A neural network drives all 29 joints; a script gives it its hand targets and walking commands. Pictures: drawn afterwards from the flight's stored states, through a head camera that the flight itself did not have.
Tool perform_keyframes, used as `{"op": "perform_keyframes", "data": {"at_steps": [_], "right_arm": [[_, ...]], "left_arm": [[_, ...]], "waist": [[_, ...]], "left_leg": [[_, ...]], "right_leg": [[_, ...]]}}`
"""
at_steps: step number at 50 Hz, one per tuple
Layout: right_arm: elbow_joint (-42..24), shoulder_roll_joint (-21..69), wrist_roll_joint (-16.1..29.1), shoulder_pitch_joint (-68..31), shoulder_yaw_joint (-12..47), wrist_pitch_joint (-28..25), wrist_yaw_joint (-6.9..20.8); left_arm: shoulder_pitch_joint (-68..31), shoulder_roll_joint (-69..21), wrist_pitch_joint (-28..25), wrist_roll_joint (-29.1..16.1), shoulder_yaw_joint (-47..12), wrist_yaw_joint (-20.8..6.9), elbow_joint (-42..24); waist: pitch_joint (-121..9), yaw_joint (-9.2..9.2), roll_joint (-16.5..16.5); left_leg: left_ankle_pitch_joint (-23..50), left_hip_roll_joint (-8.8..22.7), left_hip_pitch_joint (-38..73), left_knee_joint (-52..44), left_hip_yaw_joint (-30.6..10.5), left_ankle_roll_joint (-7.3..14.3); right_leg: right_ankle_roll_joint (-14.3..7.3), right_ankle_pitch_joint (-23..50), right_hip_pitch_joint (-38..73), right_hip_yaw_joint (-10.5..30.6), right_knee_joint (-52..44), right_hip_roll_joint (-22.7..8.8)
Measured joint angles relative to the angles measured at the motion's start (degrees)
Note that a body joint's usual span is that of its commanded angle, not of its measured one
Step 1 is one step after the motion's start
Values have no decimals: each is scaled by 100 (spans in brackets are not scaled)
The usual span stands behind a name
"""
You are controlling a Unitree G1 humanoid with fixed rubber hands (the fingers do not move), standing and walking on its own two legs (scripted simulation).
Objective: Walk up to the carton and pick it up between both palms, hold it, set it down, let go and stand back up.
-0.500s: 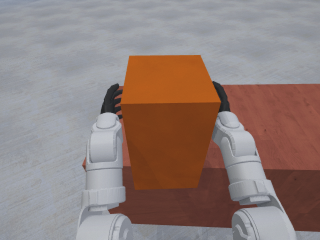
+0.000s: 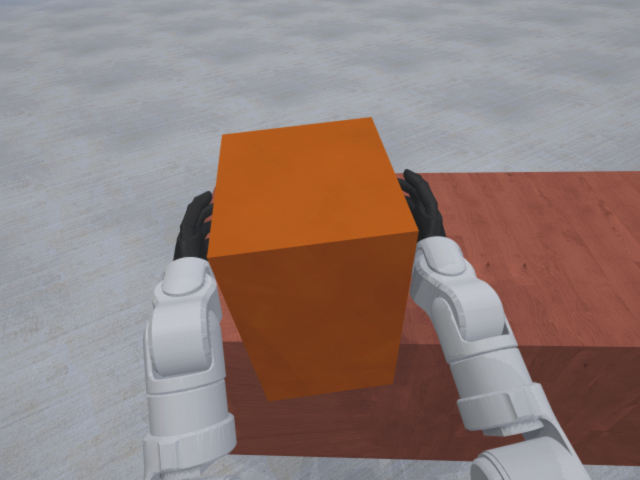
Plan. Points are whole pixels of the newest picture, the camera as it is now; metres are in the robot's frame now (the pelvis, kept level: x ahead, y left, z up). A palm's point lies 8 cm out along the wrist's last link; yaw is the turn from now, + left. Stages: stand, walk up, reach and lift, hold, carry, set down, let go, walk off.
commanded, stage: reach and lift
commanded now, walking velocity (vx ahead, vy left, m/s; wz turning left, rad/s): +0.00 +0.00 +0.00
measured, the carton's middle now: (315, 271) +0.36 +0.00 +0.12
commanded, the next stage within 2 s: hold in 0.14 s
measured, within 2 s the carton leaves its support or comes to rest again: neither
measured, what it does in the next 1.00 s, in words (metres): stands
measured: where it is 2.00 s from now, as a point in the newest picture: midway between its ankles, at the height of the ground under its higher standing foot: outside the picture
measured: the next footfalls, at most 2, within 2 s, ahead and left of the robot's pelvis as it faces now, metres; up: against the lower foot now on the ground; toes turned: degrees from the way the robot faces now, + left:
none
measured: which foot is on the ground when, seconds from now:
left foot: down 0.00-1.00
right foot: down 0.00-1.00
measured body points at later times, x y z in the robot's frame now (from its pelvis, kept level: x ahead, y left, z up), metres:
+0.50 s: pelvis +0.00 +0.01 +0.00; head +0.00 +0.00 +0.45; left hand +0.35 +0.13 +0.17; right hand +0.36 -0.14 +0.16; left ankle -0.02 +0.12 -0.76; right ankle +0.01 -0.10 -0.76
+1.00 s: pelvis +0.00 +0.01 +0.00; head -0.01 -0.01 +0.45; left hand +0.36 +0.13 +0.16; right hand +0.36 -0.14 +0.15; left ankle -0.02 +0.12 -0.76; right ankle +0.01 -0.10 -0.76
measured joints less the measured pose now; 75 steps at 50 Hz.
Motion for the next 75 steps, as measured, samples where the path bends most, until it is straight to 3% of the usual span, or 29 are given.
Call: {"op": "perform_keyframes", "data": {"at_steps": [4,11,18,27,35,42,50,57,66,75], "right_arm": [[26,73,-26,138,-93,89,-19],[-377,-112,15,192,-95,-20,-13],[4,-61,-15,-49,-146,47,19],[-578,-157,150,317,136,-80,-26],[-190,-27,43,246,-78,-13,-4],[-480,-139,78,223,0,-122,-38],[-132,-52,4,124,-35,-80,-36],[-590,-107,134,376,77,-138,-84],[-160,-56,12,168,-83,-49,-44],[-504,-170,107,253,106,-108,-62]], "left_arm": [[-20,-13,138,40,10,-68,168],[-167,-169,8,-61,-49,106,-26],[-298,-137,131,132,143,-101,262],[230,-192,170,-42,-146,114,-550],[-42,-126,257,66,-19,-44,22],[-17,-216,44,-44,-22,48,-220],[-104,-116,96,69,65,-100,90],[166,-170,80,-33,-102,-1,-386],[-151,-98,125,56,24,-96,170],[60,-168,130,9,-78,9,-356]], "waist": [[63,-53,43],[-7,-20,142],[292,-25,93],[152,-24,48],[307,-52,83],[244,-3,135],[350,-24,85],[239,-24,103],[333,-36,103],[294,-11,93]], "left_leg": [[3,-19,34,-1,-3,27],[42,-57,-179,-4,38,68],[-11,-52,112,-5,106,70],[-34,-41,44,-6,81,54],[-35,-37,191,-5,73,57],[-2,-40,-5,-8,112,59],[-29,-25,152,-7,100,45],[-30,-34,61,-8,93,51],[-31,-42,144,-6,110,64],[-38,-38,117,-7,117,59]], "right_leg": [[19,-32,5,-6,65,-19],[65,-17,-247,31,120,-55],[67,21,75,98,1,-48],[54,-13,17,72,-1,-39],[48,-26,158,58,20,-35],[55,30,-43,92,1,-37],[42,-3,119,76,0,-24],[50,-8,31,68,0,-33],[57,-8,106,78,8,-41],[58,-8,81,82,1,-38]]}}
